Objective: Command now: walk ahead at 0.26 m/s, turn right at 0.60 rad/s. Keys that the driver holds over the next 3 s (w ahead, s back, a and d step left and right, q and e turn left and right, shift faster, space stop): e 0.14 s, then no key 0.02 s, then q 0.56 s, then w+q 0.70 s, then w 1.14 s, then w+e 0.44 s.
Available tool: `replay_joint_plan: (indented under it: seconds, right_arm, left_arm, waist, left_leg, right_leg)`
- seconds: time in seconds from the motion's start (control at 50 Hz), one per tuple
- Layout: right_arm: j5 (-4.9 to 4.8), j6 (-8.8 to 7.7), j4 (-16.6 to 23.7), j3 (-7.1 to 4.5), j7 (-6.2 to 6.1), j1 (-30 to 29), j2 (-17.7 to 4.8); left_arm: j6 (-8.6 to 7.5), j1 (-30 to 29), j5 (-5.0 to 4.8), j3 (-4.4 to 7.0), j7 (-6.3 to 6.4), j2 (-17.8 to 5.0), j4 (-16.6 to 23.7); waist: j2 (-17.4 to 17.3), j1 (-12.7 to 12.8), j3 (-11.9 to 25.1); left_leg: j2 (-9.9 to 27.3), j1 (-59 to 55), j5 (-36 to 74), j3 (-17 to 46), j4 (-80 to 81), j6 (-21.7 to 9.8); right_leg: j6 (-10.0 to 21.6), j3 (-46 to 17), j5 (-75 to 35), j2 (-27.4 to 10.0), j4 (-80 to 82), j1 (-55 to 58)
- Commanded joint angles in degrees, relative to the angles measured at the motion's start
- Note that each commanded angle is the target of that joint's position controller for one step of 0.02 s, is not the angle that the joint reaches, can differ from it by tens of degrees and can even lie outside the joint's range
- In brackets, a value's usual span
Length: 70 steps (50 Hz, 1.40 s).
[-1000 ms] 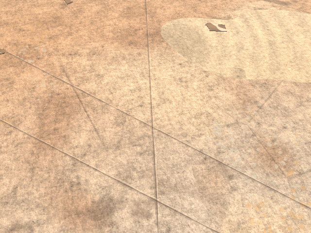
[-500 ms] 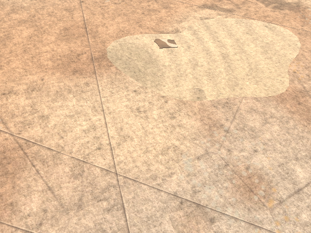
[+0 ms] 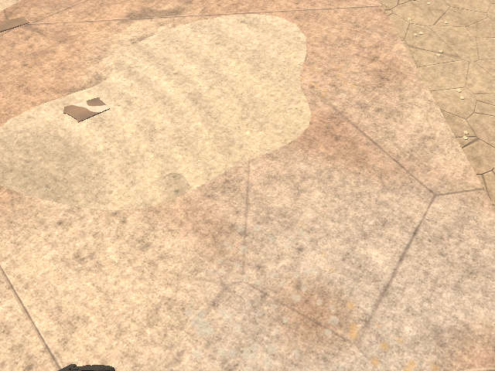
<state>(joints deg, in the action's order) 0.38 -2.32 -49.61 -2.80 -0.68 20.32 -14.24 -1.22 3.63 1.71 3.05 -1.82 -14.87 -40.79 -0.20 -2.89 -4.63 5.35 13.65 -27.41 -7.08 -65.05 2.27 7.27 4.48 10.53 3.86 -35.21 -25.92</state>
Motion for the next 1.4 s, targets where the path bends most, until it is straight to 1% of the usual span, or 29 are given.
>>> replay_joint_plan:
  seconds: [0.02, 0.04, 0.08, 0.14, 0.3, 0.36, 0.44, 0.48, 0.5, 0.52, 0.54, 0.56, 0.6, 0.64, 0.72, 0.8, 0.84, 0.88, 0.9, 0.92, 0.94, 0.96, 0.98, 1.02, 1.2, 1.3, 1.36, 1.38, 1.4]
  right_arm:
    - [-0.33, -1.11, 6.7, -0.89, -0.23, -2.1, -6.0]
    - [0.86, -0.26, 6.79, -1.06, -0.27, -2.45, -6.24]
    - [2.04, 1.86, 6.2, -1.2, -0.01, 0.47, -6.29]
    - [1.59, 3.14, 6.97, -1.04, 0.02, -0.42, -5.31]
    - [0.63, 3.93, 6.56, -0.23, 0.12, -6.87, -4.11]
    - [0.21, 4.05, 5.84, -0.05, 0.11, -7.39, -4.33]
    - [0.14, 3.51, 6.61, -0.39, -0.01, -7.52, -5.37]
    - [0.2, 2.71, 6.36, -0.19, -0.18, -5.35, -4.81]
    - [0.55, 2.21, 6.11, -0.88, -0.42, -3.73, -7.71]
    - [0.83, 1.82, 6.4, -2.16, -0.39, -1.2, -13.13]
    - [-0.23, 2.13, 5.48, -2.53, 0.04, 1.83, -13.07]
    - [-0.36, 2.3, 4.77, -2.39, 0.23, 3.16, -12.01]
    - [-0.18, 3.41, 6.16, -2.37, -0.14, -3.66, -10.32]
    - [-0.31, 3.96, 7.46, -2.35, -0.16, -6.75, -9.37]
    - [-0.11, 4.17, 7.07, -3.36, 0.05, -3.52, -11.17]
    - [0.85, 4.88, 7.87, -4.15, 0.86, -3.88, -12.17]
    - [1.2, 4.99, 8.52, -4.52, 1.55, -5.59, -12.75]
    - [0.68, 5.0, 9.69, -4.59, 1.66, -10.23, -12.29]
    - [0.43, 4.55, 10.45, -4.18, 1.28, -11.33, -10.27]
    - [-0.49, 3.81, 12.47, -2.68, 1.21, -11.09, -4.67]
    - [0.86, 3.25, 13.24, -2.7, 1.09, -12.88, -6.7]
    - [1.59, 2.89, 12.86, -3.37, 1.49, -12.76, -9.69]
    - [1.48, 2.62, 11.3, -3.56, 2.32, -10.26, -9.75]
    - [1.88, 2.64, 9.43, -3.45, 3.69, -7.73, -8.98]
    - [1.89, 3.01, 13.99, -1.57, 5.87, -19.89, -5.65]
    - [2.03, 2.63, 17.17, -0.2, 6.49, -25.41, -4.37]
    - [2.37, 2.21, 14.98, -1.14, 5.02, -15.35, -6.27]
    - [2.72, 1.64, 11.98, -2.11, 4.28, -5.47, -7.86]
    - [3.02, 1.45, 9.56, -3.7, 3.11, 3.56, -12.29]
  left_arm:
    - [0.35, 12.5, -1.93, 3.34, 1.99, -9.59, -0.51]
    - [0.31, 10.28, -2.28, 2.75, 2.25, -7.85, -0.41]
    - [0.14, 8.27, -1.98, 2.13, 2.11, -6.79, 0.37]
    - [-0.43, 10.15, -1.3, 2.87, 1.72, -9.3, -0.04]
    - [-0.71, 14.1, -0.38, 0.05, 2.61, -4.34, -3.3]
    - [-0.62, 13.58, 0.37, -0.41, 2.99, -5.01, -4.29]
    - [0.79, 13.74, -0.57, 0.56, 4.01, -8.15, -5.09]
    - [1.2, 12.97, -1.18, 1.11, 4.68, -9.09, -5.2]
    - [0.86, 13.02, -1.08, 1.13, 4.93, -8.61, -4.3]
    - [0.8, 14.35, -0.81, 1.0, 4.91, -6.77, -2.81]
    - [1.82, 11.19, -0.79, 0.49, 4.99, -4.52, -2.2]
    - [2.49, 9.48, -0.28, 0.34, 4.68, -4.6, -1.85]
    - [3.05, 7.94, -0.69, 0.66, 4.03, -5.01, -1.85]
    - [3.3, 8.26, -0.47, 0.81, 3.53, -5.7, -1.73]
    - [3.46, 6.23, -0.91, 0.17, 3.39, -4.55, -0.36]
    - [2.54, 3.32, -0.31, -0.13, 2.54, -5.58, 1.56]
    - [1.59, 4.57, -0.66, -0.23, 2.61, -5.77, 1.75]
    - [0.33, 11.53, -1.05, -0.4, 3.33, -4.84, -0.15]
    - [-0.34, 15.86, -0.83, 0.26, 4.09, -7.32, -1.35]
    - [-0.74, 19.89, -0.03, 1.55, 4.74, -14.12, -1.31]
    - [-0.76, 16.77, 1.23, 2.72, 4.56, -18.1, -1.31]
    - [-0.88, 13.9, 0.95, 1.9, 4.35, -14.05, -1.0]
    - [-1.25, 11.09, 0.07, 1.04, 4.02, -10.62, -0.5]
    - [-2.2, 10.47, -0.43, 0.42, 3.78, -8.49, -0.36]
    - [-3.8, 20.38, -0.22, 0.77, 2.24, -7.63, -5.02]
    - [-3.52, 22.15, -0.18, 0.96, 2.62, -8.95, -7.33]
    - [-2.74, 22.39, -0.41, 1.32, 3.12, -11.65, -8.5]
    - [-2.46, 21.93, -0.74, 1.23, 3.29, -11.9, -8.29]
    - [-2.57, 21.94, -0.46, 0.65, 3.04, -10.07, -6.63]
  waist:
    - [0.23, 4.95, 11.18]
    - [0.53, 2.89, 8.05]
    - [1.52, 0.6, 8.55]
    - [1.32, 0.41, 10.03]
    - [3.89, 3.4, 8.04]
    - [4.61, 3.83, 6.63]
    - [4.6, 4.19, 4.43]
    - [2.31, 2.3, 4.72]
    - [-1.23, 2.5, 6.79]
    - [-9.26, 3.87, 8.04]
    - [-14.11, 0.23, 8.4]
    - [-8.12, 0.43, 7.66]
    - [-3.92, 3.0, 3.93]
    - [-5.28, 3.85, 5.25]
    - [-6.01, 1.76, 7.69]
    - [-9.04, 0.1, 6.85]
    - [-9.12, 1.18, 5.58]
    - [-6.67, 6.45, 4.56]
    - [-2.33, 8.67, 4.02]
    - [11.49, 9.34, 6.68]
    - [11.38, 7.78, 1.05]
    - [5.28, 4.86, -2.12]
    - [4.7, 2.92, -2.78]
    - [7.49, 2.68, -1.66]
    - [6.19, 7.23, -2.1]
    - [6.86, 7.79, -2.63]
    - [8.01, 2.23, 5.07]
    - [6.53, -2.38, 10.95]
    - [0.73, -5.84, 17.3]
  left_leg:
    - [0.57, 23.75, 3.22, 7.5, -11.41, -0.2]
    - [1.49, 21.69, 4.02, 8.16, -7.46, -0.08]
    - [0.81, 16.79, 5.23, 7.86, -4.02, 0.65]
    - [-0.35, 16.52, 8.37, 7.55, 0.05, 1.13]
    - [-0.4, 14.1, 16.39, 8.12, 16.54, -1.36]
    - [-2.76, 8.53, 13.24, 7.62, 22.33, -2.56]
    - [-5.22, 8.06, 5.5, 6.12, 29.01, -4.57]
    - [-4.87, 2.13, 16.01, 7.24, 39.55, -5.8]
    - [-1.15, -3.07, 30.82, 13.68, 40.7, -7.51]
    - [9.43, -9.6, 57.13, 26.75, 39.4, -12.87]
    - [17.17, -10.91, 68.51, 35.97, 42.65, -21.84]
    - [15.86, -10.13, 60.86, 34.85, 44.52, -23.21]
    - [8.92, -5.56, 48.23, 27.98, 46.04, -19.04]
    - [4.51, -5.51, 45.2, 24.42, 46.02, -16.36]
    - [3.55, -7.75, 40.9, 26.17, 45.04, -15.94]
    - [1.8, -2.67, 1.1, 33.12, 50.28, -16.23]
    - [1.24, 1.59, -3.72, 35.51, 50.38, -15.62]
    - [-2.39, 10.83, -6.61, 34.27, 46.91, -12.29]
    - [-6.08, 18.93, -10.06, 30.96, 41.26, -8.96]
    - [-12.95, 26.23, -11.22, 19.95, 23.75, -5.47]
    - [-13.68, 31.65, -3.28, 16.11, 14.14, -4.97]
    - [-8.9, 30.58, 2.16, 17.52, 9.94, -5.31]
    - [-7.94, 29.25, 5.93, 16.54, 8.78, -4.71]
    - [-6.93, 28.1, 11.01, 13.39, 4.68, -3.22]
    - [-3.93, 33.36, 19.17, 8.58, 11.77, -2.0]
    - [-4.53, 24.64, 16.64, 0.98, 25.74, -5.9]
    - [-11.18, 7.63, 10.81, -2.75, 29.83, -10.47]
    - [-12.54, -5.9, 13.43, -1.13, 33.95, -12.42]
    - [-3.79, -21.16, 5.27, 11.4, 36.83, -14.97]
  right_leg:
    - [11.94, -21.6, -48.61, -19.48, 12.26, 28.99]
    - [9.5, -19.08, -44.84, -16.04, 13.7, 23.57]
    - [8.49, -17.05, -44.44, -13.58, 15.4, 17.74]
    - [8.34, -16.53, -45.26, -12.12, 15.81, 15.7]
    - [3.43, -13.32, -38.14, -13.05, 18.78, 20.11]
    - [3.19, -11.61, -37.33, -13.89, 17.52, 19.47]
    - [4.77, -13.74, -36.69, -16.55, 11.81, 23.38]
    - [2.5, -12.48, -34.21, -15.31, 6.84, 22.2]
    - [0.19, -10.24, -27.23, -11.72, 1.59, 18.94]
    - [-2.91, -4.91, -5.03, -3.88, -8.27, 9.8]
    - [-5.1, -2.9, 24.58, 2.81, -17.24, 1.2]
    - [-5.94, -6.41, 26.64, 1.09, -25.02, -1.11]
    - [-7.45, -7.82, 19.41, -1.31, -27.48, -3.11]
    - [-9.0, -7.01, 15.4, -1.59, -25.08, -2.47]
    - [-10.37, -6.49, 14.29, -1.53, -17.31, -2.18]
    - [-9.59, -6.22, 15.28, -1.2, -8.15, 1.85]
    - [-8.53, -6.0, 16.16, -0.08, -2.47, 7.09]
    - [-6.58, -5.45, 9.03, 0.5, 11.15, 20.98]
    - [-5.3, -9.21, 10.42, -3.11, 16.77, 29.52]
    - [-1.68, -29.24, 29.87, -19.91, 26.15, 34.49]
    - [2.32, -43.04, 37.03, -27.05, 31.1, 26.53]
    - [3.27, -39.29, 36.03, -25.74, 29.76, 22.34]
    - [2.05, -33.14, 31.24, -22.26, 29.68, 21.36]
    - [0.67, -22.07, 19.02, -17.39, 29.92, 22.54]
    - [1.05, -5.66, -8.76, -17.42, 27.37, 29.55]
    - [-0.35, 1.04, -22.97, -18.42, 23.68, 30.26]
    - [-1.67, 5.86, -55.55, -18.47, 5.32, 30.21]
    - [-2.8, 7.25, -52.31, -17.83, -7.34, 24.77]
    - [-4.23, 7.6, -31.23, -16.1, -24.15, 11.98]
